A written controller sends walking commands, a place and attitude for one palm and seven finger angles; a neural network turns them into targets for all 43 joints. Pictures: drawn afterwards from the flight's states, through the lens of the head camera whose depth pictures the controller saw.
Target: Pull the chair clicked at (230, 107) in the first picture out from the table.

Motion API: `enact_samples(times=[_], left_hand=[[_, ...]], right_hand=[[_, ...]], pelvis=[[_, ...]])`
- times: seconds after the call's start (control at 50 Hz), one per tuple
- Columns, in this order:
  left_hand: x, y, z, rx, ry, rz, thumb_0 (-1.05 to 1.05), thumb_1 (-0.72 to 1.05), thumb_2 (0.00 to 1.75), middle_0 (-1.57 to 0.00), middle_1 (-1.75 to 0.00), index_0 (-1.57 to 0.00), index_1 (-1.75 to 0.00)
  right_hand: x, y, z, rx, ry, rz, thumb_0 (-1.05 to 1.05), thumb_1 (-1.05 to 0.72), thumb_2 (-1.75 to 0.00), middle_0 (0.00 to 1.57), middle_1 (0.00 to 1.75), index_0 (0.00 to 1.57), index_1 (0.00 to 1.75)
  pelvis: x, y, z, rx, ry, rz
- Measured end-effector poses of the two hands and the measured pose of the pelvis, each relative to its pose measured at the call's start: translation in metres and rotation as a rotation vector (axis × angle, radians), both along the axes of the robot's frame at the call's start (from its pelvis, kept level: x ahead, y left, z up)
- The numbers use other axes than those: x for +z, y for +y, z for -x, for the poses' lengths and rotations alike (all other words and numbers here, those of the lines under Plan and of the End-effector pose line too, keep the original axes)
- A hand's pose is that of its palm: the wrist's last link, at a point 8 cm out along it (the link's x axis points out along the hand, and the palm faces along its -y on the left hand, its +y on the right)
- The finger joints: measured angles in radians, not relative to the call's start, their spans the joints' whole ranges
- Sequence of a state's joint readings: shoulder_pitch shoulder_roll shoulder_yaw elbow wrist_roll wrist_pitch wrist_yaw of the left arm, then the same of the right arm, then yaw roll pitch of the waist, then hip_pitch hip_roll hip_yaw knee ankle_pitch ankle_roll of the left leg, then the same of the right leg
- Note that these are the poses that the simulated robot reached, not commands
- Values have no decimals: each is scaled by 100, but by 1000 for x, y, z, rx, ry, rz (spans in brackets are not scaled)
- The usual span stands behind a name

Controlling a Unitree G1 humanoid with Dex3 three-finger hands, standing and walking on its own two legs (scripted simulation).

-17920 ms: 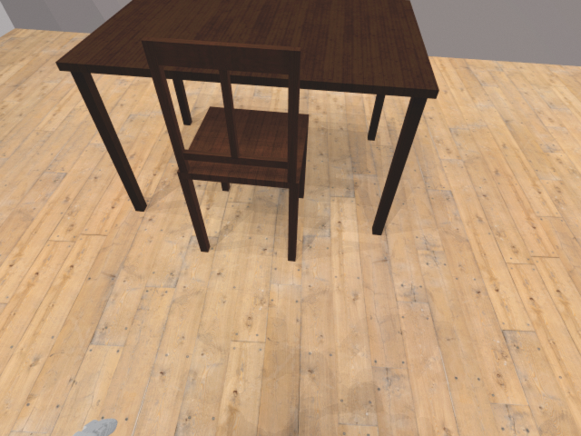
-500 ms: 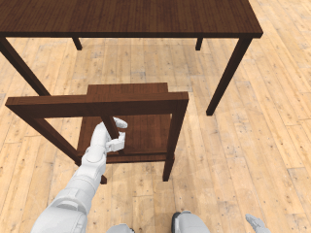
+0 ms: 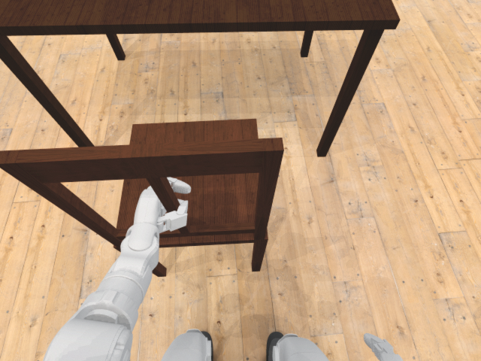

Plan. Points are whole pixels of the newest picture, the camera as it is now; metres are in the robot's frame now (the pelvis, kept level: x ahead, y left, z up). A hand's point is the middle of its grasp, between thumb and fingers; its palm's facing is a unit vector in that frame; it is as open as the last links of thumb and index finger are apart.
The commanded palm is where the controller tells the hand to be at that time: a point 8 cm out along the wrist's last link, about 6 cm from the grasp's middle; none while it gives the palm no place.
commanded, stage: step backward, pulling the chair out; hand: left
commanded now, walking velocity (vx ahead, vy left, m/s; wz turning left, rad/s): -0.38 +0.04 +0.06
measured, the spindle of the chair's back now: (173, 206) +0.38 +0.15 -0.09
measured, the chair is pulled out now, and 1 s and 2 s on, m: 0.36 0.59 0.69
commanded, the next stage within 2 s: stop walking, hand still on the chair in 0.82 s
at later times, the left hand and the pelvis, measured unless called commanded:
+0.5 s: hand (175, 269) +0.26 +0.13 -0.07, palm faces -0.03 -0.98 -0.19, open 5.5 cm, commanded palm +0.26 +0.17 -0.06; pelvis -0.09 +0.00 +0.00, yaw -2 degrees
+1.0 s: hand (176, 353) +0.13 +0.11 -0.07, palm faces -0.03 -0.99 -0.16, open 5.4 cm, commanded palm +0.12 +0.15 -0.05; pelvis -0.21 -0.01 +0.00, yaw -1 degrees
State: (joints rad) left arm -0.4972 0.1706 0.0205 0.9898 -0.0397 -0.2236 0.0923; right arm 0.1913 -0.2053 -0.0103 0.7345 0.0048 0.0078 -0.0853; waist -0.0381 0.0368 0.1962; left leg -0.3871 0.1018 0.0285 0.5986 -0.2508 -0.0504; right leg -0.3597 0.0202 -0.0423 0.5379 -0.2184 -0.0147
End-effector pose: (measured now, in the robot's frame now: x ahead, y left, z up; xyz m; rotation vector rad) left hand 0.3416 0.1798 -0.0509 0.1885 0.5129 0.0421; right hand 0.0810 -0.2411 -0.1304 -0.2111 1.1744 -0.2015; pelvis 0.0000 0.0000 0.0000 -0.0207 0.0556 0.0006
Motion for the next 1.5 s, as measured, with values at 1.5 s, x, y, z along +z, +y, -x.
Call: enact_samples(times=[1.5], left_hand=[[5, -26, 322, -51, 70, 24, 5, 64, 78, -25, -124, -50, -145]], right_hand=[[38, -21, 197, -28, -270, 65, 1, -91, -90, 20, 30, 20, 30]], pelvis=[[6, -3, 221, -22, -99, -20]])
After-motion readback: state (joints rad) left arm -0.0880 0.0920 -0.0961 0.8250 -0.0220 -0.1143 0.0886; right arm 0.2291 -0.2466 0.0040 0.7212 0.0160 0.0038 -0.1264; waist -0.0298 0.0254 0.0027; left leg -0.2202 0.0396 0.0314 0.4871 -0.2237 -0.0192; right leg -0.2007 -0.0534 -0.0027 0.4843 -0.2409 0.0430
